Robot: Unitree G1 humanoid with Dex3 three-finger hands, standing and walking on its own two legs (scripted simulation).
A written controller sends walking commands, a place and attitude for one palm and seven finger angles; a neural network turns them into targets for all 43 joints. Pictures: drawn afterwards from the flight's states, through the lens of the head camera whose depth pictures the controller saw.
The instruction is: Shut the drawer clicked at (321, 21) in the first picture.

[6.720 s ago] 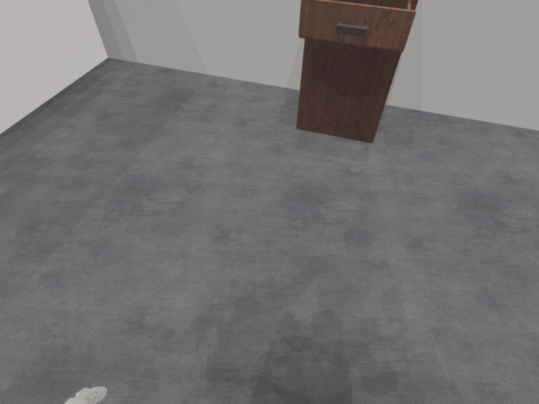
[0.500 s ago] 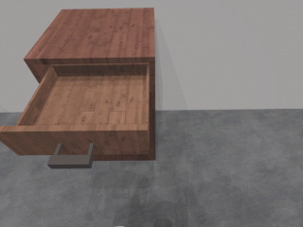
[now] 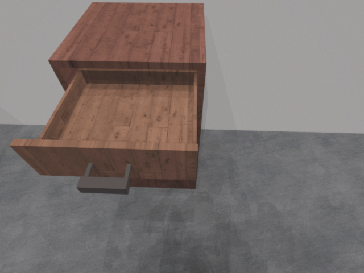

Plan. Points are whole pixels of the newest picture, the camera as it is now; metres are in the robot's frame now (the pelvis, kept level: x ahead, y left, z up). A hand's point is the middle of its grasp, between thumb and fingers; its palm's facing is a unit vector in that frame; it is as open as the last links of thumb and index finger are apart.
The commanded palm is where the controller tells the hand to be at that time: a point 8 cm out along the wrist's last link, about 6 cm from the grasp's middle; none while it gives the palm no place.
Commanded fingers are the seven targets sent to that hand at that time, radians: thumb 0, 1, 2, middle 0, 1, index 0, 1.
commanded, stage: come to a stop and stand still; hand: left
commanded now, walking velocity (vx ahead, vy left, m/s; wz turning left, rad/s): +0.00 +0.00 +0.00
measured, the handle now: (106, 176) +0.32 +0.21 +0.00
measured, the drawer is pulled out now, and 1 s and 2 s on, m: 0.30 0.30 0.30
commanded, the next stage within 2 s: look again from close up in 1.16 s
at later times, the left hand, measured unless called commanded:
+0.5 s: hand out of the picture +0.07 +0.25 -0.15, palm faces -0.06 -0.96 -0.27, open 7.4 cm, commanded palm none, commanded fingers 0.00 0.90 0.90 -0.20 -0.30 -0.20 -0.30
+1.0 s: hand out of the picture +0.01 +0.18 -0.16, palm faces -0.05 -0.97 -0.22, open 7.4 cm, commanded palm none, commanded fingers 0.00 0.90 0.90 -0.20 -0.30 -0.20 -0.30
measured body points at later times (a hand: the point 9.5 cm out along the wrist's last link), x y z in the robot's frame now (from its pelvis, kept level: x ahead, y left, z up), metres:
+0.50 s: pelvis +0.00 +0.05 +0.01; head +0.01 +0.05 +0.46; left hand +0.08 +0.30 -0.13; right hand +0.04 -0.20 -0.14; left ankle +0.00 +0.13 -0.72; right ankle +0.00 -0.15 -0.72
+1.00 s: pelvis -0.01 +0.01 +0.02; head +0.01 +0.00 +0.46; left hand +0.02 +0.24 -0.14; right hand -0.01 -0.22 -0.15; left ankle +0.00 +0.13 -0.72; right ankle +0.00 -0.15 -0.72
